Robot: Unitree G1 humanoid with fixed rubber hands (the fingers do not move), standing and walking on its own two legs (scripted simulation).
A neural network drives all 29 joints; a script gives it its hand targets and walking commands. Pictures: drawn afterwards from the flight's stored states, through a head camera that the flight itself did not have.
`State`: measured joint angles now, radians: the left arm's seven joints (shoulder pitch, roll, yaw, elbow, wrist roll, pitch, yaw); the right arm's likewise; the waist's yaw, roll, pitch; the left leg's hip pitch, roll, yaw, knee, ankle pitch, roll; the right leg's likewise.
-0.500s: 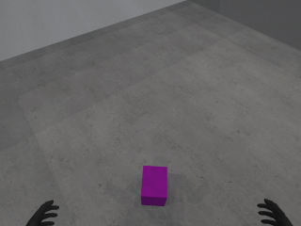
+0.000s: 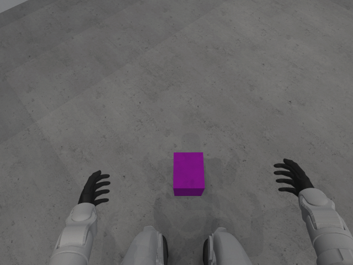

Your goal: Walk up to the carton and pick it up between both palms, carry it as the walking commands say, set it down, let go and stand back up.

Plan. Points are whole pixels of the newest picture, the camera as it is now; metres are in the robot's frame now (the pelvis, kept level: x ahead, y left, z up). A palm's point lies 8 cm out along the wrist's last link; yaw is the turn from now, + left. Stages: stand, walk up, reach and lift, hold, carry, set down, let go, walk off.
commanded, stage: reach and lift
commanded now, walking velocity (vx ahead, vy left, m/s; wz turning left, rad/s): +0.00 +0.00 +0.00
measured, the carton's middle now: (188, 175) +0.46 -0.02 -0.62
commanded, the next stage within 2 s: none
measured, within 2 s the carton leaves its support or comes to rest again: neither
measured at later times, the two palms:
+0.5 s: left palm (126, 156) +0.39 +0.17 -0.14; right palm (263, 148) +0.41 -0.22 -0.14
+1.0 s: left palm (142, 145) +0.45 +0.14 -0.20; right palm (243, 139) +0.47 -0.19 -0.20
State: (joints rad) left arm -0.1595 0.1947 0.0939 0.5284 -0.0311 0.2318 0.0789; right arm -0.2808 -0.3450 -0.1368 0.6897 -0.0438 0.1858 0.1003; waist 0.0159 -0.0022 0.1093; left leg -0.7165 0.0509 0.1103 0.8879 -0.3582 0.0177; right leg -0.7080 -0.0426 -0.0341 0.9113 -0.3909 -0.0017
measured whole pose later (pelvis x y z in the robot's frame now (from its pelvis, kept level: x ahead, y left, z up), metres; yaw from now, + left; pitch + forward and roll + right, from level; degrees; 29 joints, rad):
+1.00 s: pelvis -0.03 -0.01 -0.07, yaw -1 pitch +47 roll +0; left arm -0.98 0.03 0.34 0.74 0.09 0.06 0.16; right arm -1.08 -0.17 -0.37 0.91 -0.10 0.03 -0.03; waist 0.02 0.00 -0.06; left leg -1.60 0.03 0.01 1.07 -0.29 -0.01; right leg -1.58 -0.02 -0.04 1.08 -0.32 -0.02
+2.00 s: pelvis -0.08 -0.01 -0.32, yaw +0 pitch +41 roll +2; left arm -1.39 0.20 0.15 1.08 -0.17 0.01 0.20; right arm -1.44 -0.32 -0.07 1.15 0.17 0.02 -0.14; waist 0.01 0.02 0.28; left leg -2.24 0.02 0.00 2.02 -0.50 -0.02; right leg -2.24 -0.03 -0.01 2.06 -0.54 -0.03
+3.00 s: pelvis -0.08 +0.00 -0.35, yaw +0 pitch +36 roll +2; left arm -1.58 0.18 0.19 1.26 -0.11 -0.02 0.18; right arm -1.58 -0.28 -0.03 1.26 0.10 0.00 -0.11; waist 0.01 0.03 0.44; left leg -2.26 -0.03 -0.01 2.17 -0.54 -0.04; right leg -2.27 0.00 0.03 2.20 -0.56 0.00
